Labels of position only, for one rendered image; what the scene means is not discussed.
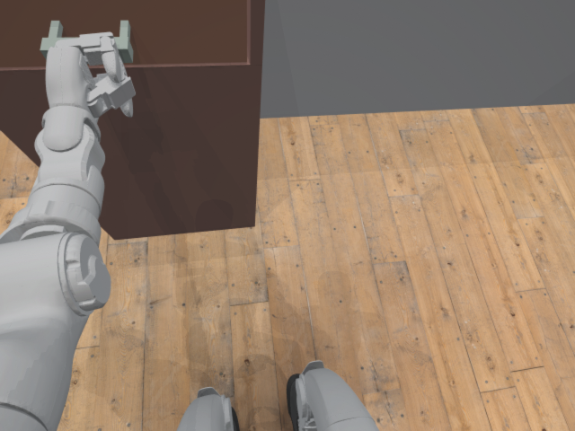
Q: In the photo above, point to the cabinet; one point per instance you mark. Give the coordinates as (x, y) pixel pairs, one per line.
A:
(187, 160)

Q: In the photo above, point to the handle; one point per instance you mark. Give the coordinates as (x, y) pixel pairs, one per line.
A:
(123, 41)

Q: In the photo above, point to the drawer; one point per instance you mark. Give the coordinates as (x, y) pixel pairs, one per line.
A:
(161, 31)

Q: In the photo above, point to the robot left hand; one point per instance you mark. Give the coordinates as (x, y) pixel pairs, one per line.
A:
(69, 81)

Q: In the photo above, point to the robot left forearm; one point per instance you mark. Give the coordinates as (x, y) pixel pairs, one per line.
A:
(68, 192)

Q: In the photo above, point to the robot right thigh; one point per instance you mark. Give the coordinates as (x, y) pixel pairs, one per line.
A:
(334, 406)

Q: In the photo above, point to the left robot upper arm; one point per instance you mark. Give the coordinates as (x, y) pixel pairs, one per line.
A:
(49, 286)

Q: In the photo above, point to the left robot shin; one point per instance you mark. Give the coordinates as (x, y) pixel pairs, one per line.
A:
(207, 391)

